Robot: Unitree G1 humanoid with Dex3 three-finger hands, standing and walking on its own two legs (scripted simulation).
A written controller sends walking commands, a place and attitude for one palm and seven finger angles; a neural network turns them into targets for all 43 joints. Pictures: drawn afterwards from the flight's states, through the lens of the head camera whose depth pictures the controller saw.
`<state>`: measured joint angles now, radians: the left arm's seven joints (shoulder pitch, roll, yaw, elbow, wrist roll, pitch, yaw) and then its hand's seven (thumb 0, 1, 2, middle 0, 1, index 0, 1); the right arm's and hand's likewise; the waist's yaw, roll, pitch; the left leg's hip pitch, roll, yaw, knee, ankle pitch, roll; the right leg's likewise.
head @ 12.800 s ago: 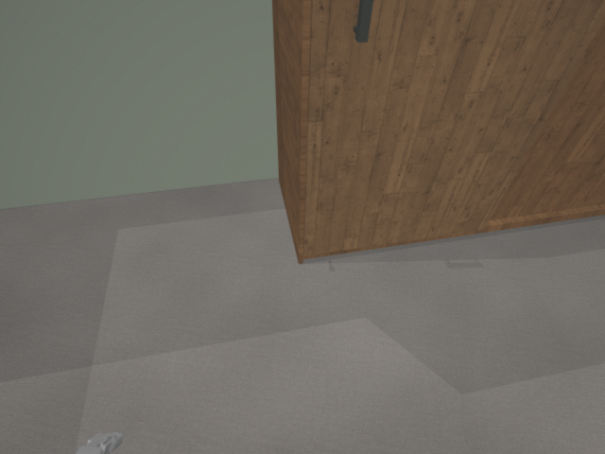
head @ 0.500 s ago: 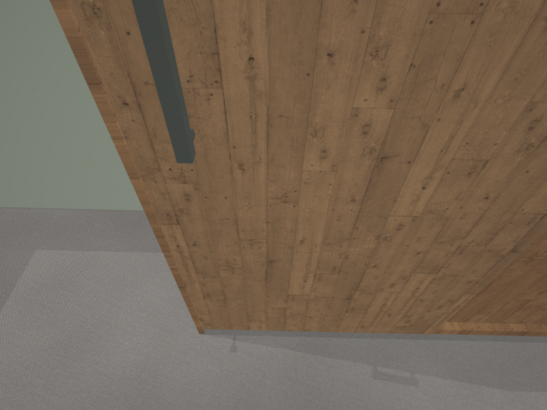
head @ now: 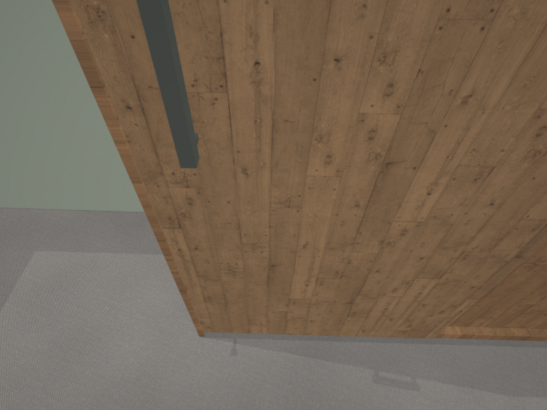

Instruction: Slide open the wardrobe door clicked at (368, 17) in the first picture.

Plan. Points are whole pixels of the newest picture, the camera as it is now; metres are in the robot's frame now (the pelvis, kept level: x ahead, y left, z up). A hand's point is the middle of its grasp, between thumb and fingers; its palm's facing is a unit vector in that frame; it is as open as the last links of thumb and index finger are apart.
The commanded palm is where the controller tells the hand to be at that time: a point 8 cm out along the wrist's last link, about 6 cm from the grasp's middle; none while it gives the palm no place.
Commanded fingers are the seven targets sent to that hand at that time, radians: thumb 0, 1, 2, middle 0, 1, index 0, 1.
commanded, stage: look again from close up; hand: left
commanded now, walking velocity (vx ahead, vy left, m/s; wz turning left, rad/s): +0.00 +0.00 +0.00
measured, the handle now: (176, 76) +0.44 +0.16 +0.26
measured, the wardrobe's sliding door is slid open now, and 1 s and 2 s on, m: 0.00 0.00 0.00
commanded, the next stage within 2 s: raise the hand with hooked fingers in 0.66 s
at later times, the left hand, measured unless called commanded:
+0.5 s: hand out of the picture +0.01 +0.17 -0.18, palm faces +0.03 -0.98 -0.19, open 7.3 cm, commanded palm none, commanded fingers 0.00 0.90 0.90 -0.20 -0.30 -0.20 -0.30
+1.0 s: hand (150, 325) +0.21 +0.18 +0.05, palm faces +0.19 -0.98 -0.07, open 7.7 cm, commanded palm +0.11 +0.23 -0.02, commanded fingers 0.00 0.60 0.77 -0.22 -0.50 -0.22 -0.50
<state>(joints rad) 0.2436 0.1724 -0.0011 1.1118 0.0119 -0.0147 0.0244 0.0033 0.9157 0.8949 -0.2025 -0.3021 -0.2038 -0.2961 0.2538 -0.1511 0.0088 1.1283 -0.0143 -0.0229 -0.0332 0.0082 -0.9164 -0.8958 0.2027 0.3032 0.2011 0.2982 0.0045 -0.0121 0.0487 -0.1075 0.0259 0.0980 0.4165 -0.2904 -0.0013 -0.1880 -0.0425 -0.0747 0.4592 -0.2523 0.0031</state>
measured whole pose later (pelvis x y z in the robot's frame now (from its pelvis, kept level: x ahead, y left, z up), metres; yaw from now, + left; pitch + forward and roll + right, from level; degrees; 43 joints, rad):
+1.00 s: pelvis -0.02 -0.01 -0.01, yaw +2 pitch +2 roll +1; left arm 0.31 0.18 0.09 0.05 -0.19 -0.27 0.00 0.02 0.83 0.85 -0.20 -0.37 -0.21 -0.36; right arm 0.24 -0.24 -0.02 0.76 0.03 -0.29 -0.06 0.02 -0.92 -0.90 0.20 0.30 0.20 0.30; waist -0.03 0.03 -0.07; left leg -0.30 0.02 0.07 0.61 -0.34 0.00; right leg -0.36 -0.07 -0.10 0.64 -0.31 0.00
